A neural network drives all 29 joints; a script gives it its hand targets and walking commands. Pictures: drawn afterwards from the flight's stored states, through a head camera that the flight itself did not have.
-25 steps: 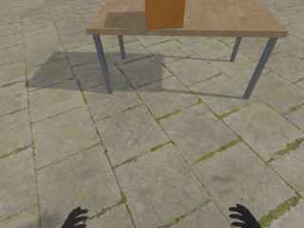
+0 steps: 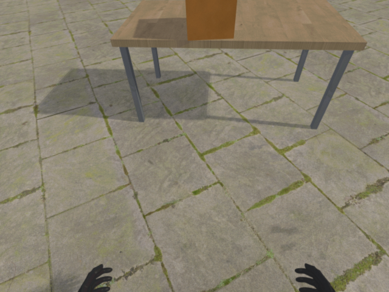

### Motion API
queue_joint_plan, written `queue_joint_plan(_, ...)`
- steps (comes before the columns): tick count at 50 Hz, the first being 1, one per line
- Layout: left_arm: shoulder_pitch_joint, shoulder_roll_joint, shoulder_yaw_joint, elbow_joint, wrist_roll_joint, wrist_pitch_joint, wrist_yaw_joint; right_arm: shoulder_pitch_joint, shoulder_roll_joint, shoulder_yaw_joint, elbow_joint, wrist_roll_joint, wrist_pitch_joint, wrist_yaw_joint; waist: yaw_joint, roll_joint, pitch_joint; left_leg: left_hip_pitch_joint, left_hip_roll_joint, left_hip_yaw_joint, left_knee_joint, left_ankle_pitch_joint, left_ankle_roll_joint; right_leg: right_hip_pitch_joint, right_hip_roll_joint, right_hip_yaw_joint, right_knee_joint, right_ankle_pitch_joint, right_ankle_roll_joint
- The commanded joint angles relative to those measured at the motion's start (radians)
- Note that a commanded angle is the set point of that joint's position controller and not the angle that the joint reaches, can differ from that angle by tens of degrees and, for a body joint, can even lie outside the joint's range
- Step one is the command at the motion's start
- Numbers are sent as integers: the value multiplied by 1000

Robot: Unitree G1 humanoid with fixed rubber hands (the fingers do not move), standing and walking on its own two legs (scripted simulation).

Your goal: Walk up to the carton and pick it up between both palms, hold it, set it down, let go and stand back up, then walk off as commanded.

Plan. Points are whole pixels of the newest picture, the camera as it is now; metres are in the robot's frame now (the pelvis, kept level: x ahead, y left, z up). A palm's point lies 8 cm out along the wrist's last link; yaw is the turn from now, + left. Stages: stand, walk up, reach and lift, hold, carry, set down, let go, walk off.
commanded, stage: stand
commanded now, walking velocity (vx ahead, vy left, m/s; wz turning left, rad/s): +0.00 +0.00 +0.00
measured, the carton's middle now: (208, 7) +1.58 -0.09 +0.03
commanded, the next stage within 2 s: walk up in 1.16 s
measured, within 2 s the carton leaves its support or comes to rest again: neither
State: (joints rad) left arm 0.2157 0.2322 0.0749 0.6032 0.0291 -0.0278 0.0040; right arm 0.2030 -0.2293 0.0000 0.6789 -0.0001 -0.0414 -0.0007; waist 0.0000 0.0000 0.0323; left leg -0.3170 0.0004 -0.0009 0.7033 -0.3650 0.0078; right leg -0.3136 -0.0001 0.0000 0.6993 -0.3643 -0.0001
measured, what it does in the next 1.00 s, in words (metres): stands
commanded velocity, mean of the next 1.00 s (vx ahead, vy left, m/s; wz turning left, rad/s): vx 0.00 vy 0.00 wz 0.00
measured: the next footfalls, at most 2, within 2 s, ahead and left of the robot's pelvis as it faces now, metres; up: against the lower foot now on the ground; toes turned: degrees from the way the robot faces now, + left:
right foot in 1.70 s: +0.11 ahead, -0.14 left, +0.00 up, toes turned -2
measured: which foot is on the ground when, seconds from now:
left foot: down 0.00-1.00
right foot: down 0.00-1.00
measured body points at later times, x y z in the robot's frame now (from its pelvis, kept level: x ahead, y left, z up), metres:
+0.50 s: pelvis -0.01 +0.00 +0.00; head -0.01 +0.00 +0.45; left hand +0.15 +0.26 -0.08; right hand +0.14 -0.24 -0.10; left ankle +0.01 +0.12 -0.72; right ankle +0.01 -0.12 -0.72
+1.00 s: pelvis -0.02 +0.00 +0.00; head -0.02 +0.00 +0.45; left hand +0.14 +0.26 -0.09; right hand +0.13 -0.25 -0.10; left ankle +0.01 +0.12 -0.72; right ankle +0.01 -0.12 -0.72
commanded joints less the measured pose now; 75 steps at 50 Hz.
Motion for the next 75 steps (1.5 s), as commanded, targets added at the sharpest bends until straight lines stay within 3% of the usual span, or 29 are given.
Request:
queue_joint_plan(1, -53, 248, 50, -15, -6, -43, 3, -74, -272, -93, -64, -38, -36, -10, 6, 30, -67, -14, 84, -108, -125, 185, 76, 24, -77, 81, -103, 185, -78)
queue_joint_plan(67, -62, 268, 45, 57, -9, -39, -3, -114, -294, -85, 20, -33, -34, -5, 8, 55, -30, -24, 98, -145, -209, 83, 73, 20, -80, 100, -154, 107, -72)
queue_joint_plan(68, 62, 406, 100, 24, 5, -60, -34, 8, -426, -142, -14, -60, -49, 28, -10, 58, -118, 25, 94, -205, -196, -434, 127, -63, -87, 182, -132, -395, -113)
queue_joint_plan(69, 28, 410, 100, 22, 15, -61, -45, 8, -434, -155, -2, -68, -48, 39, -29, 72, -23, 33, 113, -286, -236, -598, 143, -228, -77, 204, -117, -502, -104)
queue_joint_plan(70, -29, 385, 95, 3, 19, -57, -52, 48, -439, -164, 3, -68, -47, 43, -65, 107, 34, 105, 164, -368, -334, -684, 169, -386, -33, 126, -52, -443, -70)
queue_joint_plan(71, -76, 351, 88, -7, 16, -55, -56, 100, -449, -174, 14, -64, -51, 44, -93, 206, 77, 186, 276, -494, -453, -718, 220, -490, -11, 3, 111, -259, -44)
queue_joint_plan(72, -93, 339, 81, -15, 13, -61, -56, 125, -459, -184, 11, -63, -63, 41, -108, 225, 120, 247, 356, -572, -519, -614, 264, -567, -38, -16, 233, -147, -30)
queue_joint_plan(73, -89, 343, 76, -16, 6, -71, -57, 125, -463, -190, 12, -57, -75, 36, -107, 168, 121, 316, 364, -563, -510, -444, 280, -598, -65, 24, 259, -106, -26)
queue_joint_plan(75, -75, 352, 83, -13, -3, -75, -63, 109, -449, -188, 9, -67, -83, 35, -99, 119, 30, 384, 323, -469, -484, -231, 254, -525, -76, 36, 231, -66, -3)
